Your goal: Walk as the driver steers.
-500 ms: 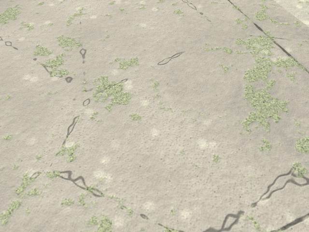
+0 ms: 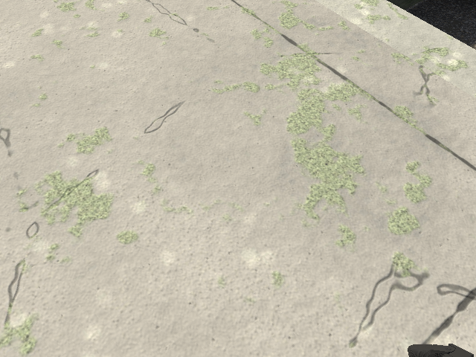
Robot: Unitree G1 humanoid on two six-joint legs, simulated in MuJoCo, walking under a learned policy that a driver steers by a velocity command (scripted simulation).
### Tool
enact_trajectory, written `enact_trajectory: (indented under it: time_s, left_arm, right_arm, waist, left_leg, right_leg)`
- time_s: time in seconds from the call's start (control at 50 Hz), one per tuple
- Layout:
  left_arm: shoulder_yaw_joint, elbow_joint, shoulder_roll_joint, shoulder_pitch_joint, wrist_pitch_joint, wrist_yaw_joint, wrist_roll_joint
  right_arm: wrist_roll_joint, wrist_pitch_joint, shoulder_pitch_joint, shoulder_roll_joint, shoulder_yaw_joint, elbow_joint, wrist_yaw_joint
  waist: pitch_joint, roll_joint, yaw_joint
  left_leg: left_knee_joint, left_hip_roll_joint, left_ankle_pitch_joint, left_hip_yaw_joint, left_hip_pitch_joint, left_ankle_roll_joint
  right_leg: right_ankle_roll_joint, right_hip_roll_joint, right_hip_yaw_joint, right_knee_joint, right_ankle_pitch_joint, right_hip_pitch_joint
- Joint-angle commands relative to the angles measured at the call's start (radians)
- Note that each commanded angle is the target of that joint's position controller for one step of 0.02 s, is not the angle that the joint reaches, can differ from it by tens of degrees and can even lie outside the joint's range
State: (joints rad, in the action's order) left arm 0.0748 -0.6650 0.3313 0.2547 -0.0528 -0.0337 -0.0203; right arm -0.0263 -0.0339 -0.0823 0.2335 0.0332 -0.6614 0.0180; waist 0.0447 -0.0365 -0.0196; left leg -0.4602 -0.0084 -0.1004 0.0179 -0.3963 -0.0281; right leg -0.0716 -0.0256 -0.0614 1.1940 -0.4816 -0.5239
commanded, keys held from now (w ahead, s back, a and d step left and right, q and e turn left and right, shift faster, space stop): e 1.00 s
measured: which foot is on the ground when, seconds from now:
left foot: down 0.00-0.28, up 0.30-0.72, down 0.74-1.00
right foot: up 0.00-0.26, down 0.28-0.74, up 0.76-1.00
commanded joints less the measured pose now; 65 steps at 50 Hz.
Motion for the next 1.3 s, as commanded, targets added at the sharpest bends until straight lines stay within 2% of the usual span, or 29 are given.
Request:
enact_trajectory:
  time_s: [0.02,0.16,0.24,0.26,0.28,0.3,0.32,0.34,0.36,0.38,0.44,0.52,0.62,0.72,0.74,0.76,0.78,0.8,0.84,0.92,0.98,1.12,1.14,1.16,1.18,1.2,1.22,1.24,1.3]
  left_arm:
    - [0.019,0.063,0.045,0.082,-0.005,-0.005,0.004]
    - [0.013,0.113,0.052,-0.015,-0.002,0.026,0.008]
    - [0.025,0.110,0.056,0.026,-0.003,0.042,0.010]
    - [0.036,0.098,0.075,0.059,-0.002,0.039,0.015]
    - [0.059,0.105,0.156,0.080,0.001,0.027,0.017]
    - [0.074,0.146,0.261,0.052,0.003,0.017,0.026]
    - [0.068,0.145,0.229,0.084,0.027,0.022,0.057]
    - [0.056,0.141,0.202,0.037,0.045,0.024,0.060]
    - [0.050,0.148,0.170,-0.031,0.052,0.022,0.038]
    - [0.039,0.157,0.139,-0.071,0.052,0.018,0.020]
    - [0.025,0.164,0.118,-0.078,0.043,0.005,0.023]
    - [0.037,0.156,0.140,-0.040,0.032,-0.007,0.015]
    - [0.047,0.167,0.158,-0.054,0.018,0.003,0.015]
    - [0.044,0.176,0.139,-0.111,0.009,0.002,-0.012]
    - [0.033,0.177,0.096,-0.077,0.009,0.001,-0.001]
    - [0.028,0.195,0.072,-0.032,0.017,0.004,-0.003]
    - [0.056,0.180,0.162,-0.034,0.027,0.003,0.016]
    - [0.074,0.157,0.199,-0.023,0.025,0.007,0.008]
    - [0.071,0.123,0.158,-0.003,0.005,0.004,0.007]
    - [0.042,0.156,0.082,-0.080,0.001,0.013,-0.008]
    - [0.028,0.178,0.061,-0.113,0.003,0.022,0.002]
    - [0.034,0.171,0.068,-0.047,-0.007,0.046,0.002]
    - [0.041,0.153,0.073,-0.004,-0.006,0.044,0.005]
    - [0.055,0.147,0.117,0.030,-0.003,0.034,0.007]
    - [0.071,0.176,0.229,0.043,0.003,0.016,0.018]
    - [0.057,0.183,0.204,0.046,0.027,0.026,0.049]
    - [0.045,0.169,0.167,0.027,0.046,0.034,0.054]
    - [0.036,0.154,0.138,-0.023,0.057,0.035,0.042]
    - [0.006,0.148,0.083,-0.112,0.061,0.024,0.027]
  right_arm:
    - [-0.003,0.000,0.007,0.154,0.047,0.042,0.009]
    - [0.018,0.021,0.010,0.211,0.071,0.010,0.006]
    - [0.048,0.031,0.009,0.225,0.077,-0.013,0.002]
    - [0.050,0.035,-0.028,0.198,0.072,-0.032,0.002]
    - [0.032,0.039,-0.063,0.145,0.061,-0.038,-0.002]
    - [-0.005,0.035,-0.027,0.126,0.051,0.019,-0.001]
    - [0.002,0.028,0.064,0.170,0.066,0.036,0.007]
    - [0.025,0.030,0.054,0.183,0.074,0.030,0.009]
    - [0.026,0.035,0.018,0.184,0.080,0.003,0.015]
    - [0.016,0.040,0.003,0.190,0.084,-0.013,0.022]
    - [0.018,0.036,-0.020,0.166,0.079,-0.020,0.015]
    - [0.026,0.029,0.037,0.135,0.062,-0.004,0.007]
    - [0.037,0.018,0.035,0.149,0.063,-0.003,-0.012]
    - [0.033,0.000,-0.062,0.169,0.077,-0.027,-0.025]
    - [0.018,0.004,-0.092,0.226,0.092,-0.025,-0.019]
    - [-0.001,0.016,-0.066,0.306,0.106,-0.026,-0.016]
    - [-0.012,0.011,-0.056,0.252,0.096,-0.008,-0.014]
    - [-0.004,0.009,-0.007,0.201,0.079,0.010,-0.006]
    - [0.020,0.014,0.049,0.160,0.067,0.022,0.004]
    - [0.012,0.034,-0.022,0.176,0.066,0.007,0.022]
    - [0.014,0.045,-0.045,0.215,0.079,0.001,0.021]
    - [0.058,0.042,-0.021,0.262,0.094,-0.013,-0.004]
    - [0.066,0.040,-0.032,0.239,0.086,-0.025,-0.005]
    - [0.051,0.035,-0.091,0.189,0.070,-0.047,-0.011]
    - [-0.017,0.031,-0.089,0.099,0.033,-0.003,-0.020]
    - [0.005,0.031,-0.015,0.161,0.053,0.011,-0.008]
    - [0.033,0.039,0.012,0.201,0.066,0.007,-0.001]
    - [0.040,0.045,0.002,0.202,0.069,-0.005,0.003]
    - [0.026,0.058,-0.058,0.191,0.072,-0.046,0.010]
  waist:
    - [-0.124,0.182,-0.004]
    - [-0.158,0.184,0.025]
    - [-0.155,0.177,-0.012]
    - [-0.151,0.142,-0.016]
    - [-0.122,-0.061,0.002]
    - [-0.079,-0.303,0.017]
    - [-0.134,-0.202,-0.060]
    - [-0.115,-0.154,-0.022]
    - [-0.105,-0.103,0.013]
    - [-0.112,-0.096,0.024]
    - [-0.153,-0.088,0.039]
    - [-0.148,-0.108,0.004]
    - [-0.140,-0.135,-0.005]
    - [-0.160,-0.112,0.050]
    - [-0.190,0.005,0.036]
    - [-0.134,0.298,-0.020]
    - [-0.125,0.271,0.012]
    - [-0.110,0.197,-0.007]
    - [-0.076,0.161,-0.015]
    - [-0.072,0.193,0.042]
    - [-0.101,0.209,0.067]
    - [-0.110,0.215,0.021]
    - [-0.118,0.187,-0.002]
    - [-0.145,0.060,-0.001]
    - [-0.175,-0.280,0.028]
    - [-0.213,-0.216,-0.039]
    - [-0.178,-0.137,-0.043]
    - [-0.140,-0.115,-0.015]
    - [-0.127,-0.102,0.034]
  left_leg:
    - [0.188,0.243,0.170,-0.162,0.139,-0.207]
    - [0.185,0.308,0.115,-0.077,0.178,-0.216]
    - [0.085,0.305,0.062,-0.026,0.186,-0.143]
    - [0.009,0.270,-0.007,0.015,0.137,-0.085]
    - [-0.218,0.174,-0.189,0.119,-0.024,0.017]
    - [-0.462,0.016,-0.543,0.126,-0.312,0.102]
    - [-0.639,0.008,-0.558,-0.039,-0.317,0.092]
    - [-0.687,0.027,-0.463,-0.075,-0.321,0.074]
    - [-0.678,0.039,-0.373,-0.084,-0.320,0.069]
    - [-0.673,0.042,-0.321,-0.085,-0.308,0.076]
    - [-0.675,0.010,-0.239,-0.073,-0.228,0.099]
    - [-0.438,-0.007,-0.221,-0.089,-0.200,0.111]
    - [-0.264,-0.039,-0.275,-0.100,-0.065,0.097]
    - [0.099,-0.011,-0.045,-0.095,0.180,0.044]
    - [0.118,0.151,0.033,-0.218,0.316,-0.017]
    - [0.144,0.345,0.249,-0.448,0.352,-0.170]
    - [0.157,0.442,0.288,-0.522,0.294,-0.272]
    - [0.146,0.393,0.258,-0.426,0.264,-0.249]
    - [0.129,0.281,0.187,-0.269,0.260,-0.174]
    - [0.144,0.250,0.235,-0.147,0.331,-0.192]
    - [0.138,0.286,0.253,-0.116,0.374,-0.203]
    - [0.049,0.314,0.238,-0.036,0.289,-0.145]
    - [-0.016,0.287,0.188,-0.007,0.242,-0.103]
    - [-0.156,0.229,0.046,0.067,0.125,-0.024]
    - [-0.470,0.101,-0.516,0.140,-0.161,0.084]
    - [-0.655,0.052,-0.602,0.001,-0.218,0.105]
    - [-0.724,0.072,-0.544,-0.038,-0.218,0.099]
    - [-0.712,0.083,-0.468,-0.052,-0.219,0.090]
    - [-0.692,0.074,-0.290,-0.050,-0.129,0.105]
  right_leg:
    - [-0.015,0.051,0.027,-0.048,0.064,-0.018]
    - [0.027,0.087,0.074,-0.337,0.140,0.111]
    - [0.095,0.044,0.130,-0.615,0.239,0.250]
    - [0.126,0.027,0.111,-0.699,0.297,0.330]
    - [0.196,0.176,-0.124,-0.826,0.486,0.429]
    - [0.375,0.402,-0.456,-0.853,0.697,0.472]
    - [0.437,0.410,-0.475,-0.885,0.638,0.406]
    - [0.384,0.353,-0.385,-0.883,0.575,0.386]
    - [0.321,0.294,-0.316,-0.867,0.531,0.377]
    - [0.289,0.268,-0.281,-0.856,0.553,0.371]
    - [0.289,0.222,-0.239,-0.834,0.661,0.357]
    - [0.291,0.208,-0.286,-0.809,0.596,0.413]
    - [0.304,0.202,-0.399,-0.795,0.568,0.358]
    - [0.224,0.120,-0.438,-0.712,0.504,0.306]
    - [0.170,0.055,-0.362,-0.586,0.274,0.186]
    - [0.101,-0.122,-0.142,-0.406,-0.092,-0.039]
    - [0.048,-0.069,-0.115,-0.157,-0.171,-0.083]
    - [0.031,-0.037,-0.115,-0.050,-0.101,-0.080]
    - [-0.001,-0.024,-0.091,0.037,0.015,-0.107]
    - [-0.035,0.011,-0.004,-0.060,0.092,-0.137]
    - [-0.038,0.054,0.028,-0.216,0.078,-0.078]
    - [0.053,0.036,0.123,-0.630,0.201,0.207]
    - [0.086,0.011,0.126,-0.752,0.294,0.312]
    - [0.123,0.060,0.028,-0.819,0.497,0.475]
    - [0.241,0.355,-0.343,-0.797,0.941,0.643]
    - [0.417,0.453,-0.407,-0.808,0.953,0.522]
    - [0.402,0.389,-0.322,-0.829,0.838,0.474]
    - [0.343,0.322,-0.250,-0.837,0.730,0.445]
    - [0.286,0.244,-0.151,-0.850,0.730,0.375]
Velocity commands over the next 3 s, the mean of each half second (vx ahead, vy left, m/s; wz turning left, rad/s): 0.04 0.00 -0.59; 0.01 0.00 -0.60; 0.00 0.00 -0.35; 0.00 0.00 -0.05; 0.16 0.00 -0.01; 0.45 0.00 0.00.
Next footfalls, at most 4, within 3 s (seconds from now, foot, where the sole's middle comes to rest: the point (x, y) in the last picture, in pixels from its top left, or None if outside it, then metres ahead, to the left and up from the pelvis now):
0.28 right None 0.05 -0.14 -0.77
0.74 left None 0.12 0.07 -0.77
1.16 right None -0.04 -0.16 -0.77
1.56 left None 0.12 0.02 -0.77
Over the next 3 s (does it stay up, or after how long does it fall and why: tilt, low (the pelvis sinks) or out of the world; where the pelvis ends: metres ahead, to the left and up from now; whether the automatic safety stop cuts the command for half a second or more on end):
stays up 0.22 -0.27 0.00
